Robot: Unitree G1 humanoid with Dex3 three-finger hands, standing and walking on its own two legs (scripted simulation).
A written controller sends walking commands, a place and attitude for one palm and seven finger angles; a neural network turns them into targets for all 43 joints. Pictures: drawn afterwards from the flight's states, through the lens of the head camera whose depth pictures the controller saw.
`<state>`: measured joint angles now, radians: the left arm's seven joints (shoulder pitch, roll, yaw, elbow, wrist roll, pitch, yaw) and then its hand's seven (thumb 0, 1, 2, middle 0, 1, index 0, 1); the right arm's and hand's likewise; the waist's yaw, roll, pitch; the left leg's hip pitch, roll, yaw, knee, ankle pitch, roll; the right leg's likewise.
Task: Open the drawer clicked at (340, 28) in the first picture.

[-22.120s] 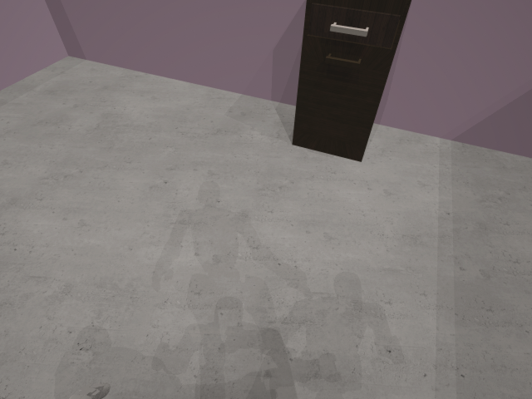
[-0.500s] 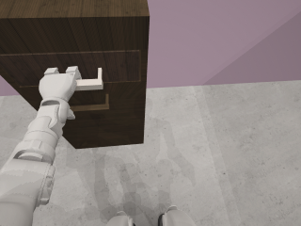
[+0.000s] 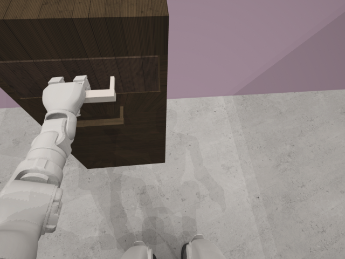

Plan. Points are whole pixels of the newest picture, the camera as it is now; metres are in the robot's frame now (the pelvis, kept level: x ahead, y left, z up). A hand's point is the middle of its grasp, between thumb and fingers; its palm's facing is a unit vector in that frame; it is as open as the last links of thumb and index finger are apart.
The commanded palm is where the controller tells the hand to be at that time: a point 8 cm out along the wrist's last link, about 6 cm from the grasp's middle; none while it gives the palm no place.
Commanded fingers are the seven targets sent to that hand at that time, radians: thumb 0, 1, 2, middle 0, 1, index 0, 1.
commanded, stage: pull the drawer open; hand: left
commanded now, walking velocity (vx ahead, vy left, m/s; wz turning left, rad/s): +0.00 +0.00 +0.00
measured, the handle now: (82, 89) +0.53 +0.21 +0.02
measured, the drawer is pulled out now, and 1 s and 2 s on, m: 0.00 0.11 0.23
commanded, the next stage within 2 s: none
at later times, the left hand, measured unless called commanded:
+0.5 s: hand (72, 126) +0.43 +0.23 -0.01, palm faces -0.05 -0.07 -1.00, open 5.4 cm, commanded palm +0.40 +0.22 +0.04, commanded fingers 0.00 0.90 0.90 -0.40 -1.35 -0.40 -1.35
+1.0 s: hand (69, 149) +0.37 +0.22 -0.01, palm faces -0.04 -0.06 -1.00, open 5.4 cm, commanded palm +0.34 +0.22 +0.04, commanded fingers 0.00 0.90 0.90 -0.40 -1.35 -0.40 -1.35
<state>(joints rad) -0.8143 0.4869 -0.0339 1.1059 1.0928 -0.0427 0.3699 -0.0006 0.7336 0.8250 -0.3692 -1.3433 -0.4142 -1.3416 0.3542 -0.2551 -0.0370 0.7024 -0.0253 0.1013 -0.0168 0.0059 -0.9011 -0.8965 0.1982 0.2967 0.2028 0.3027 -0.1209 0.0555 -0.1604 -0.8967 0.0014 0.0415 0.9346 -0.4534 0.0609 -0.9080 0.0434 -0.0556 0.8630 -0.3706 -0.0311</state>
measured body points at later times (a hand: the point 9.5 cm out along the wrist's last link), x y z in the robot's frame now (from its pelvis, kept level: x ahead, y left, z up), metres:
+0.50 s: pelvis +0.02 +0.00 +0.01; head +0.11 +0.00 +0.46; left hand +0.43 +0.23 +0.05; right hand +0.07 -0.27 -0.12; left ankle -0.02 +0.08 -0.68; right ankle +0.01 -0.11 -0.68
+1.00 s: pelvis +0.01 +0.00 +0.02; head +0.08 -0.01 +0.46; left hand +0.37 +0.22 +0.05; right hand +0.12 -0.26 -0.11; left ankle -0.02 +0.08 -0.68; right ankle +0.01 -0.11 -0.68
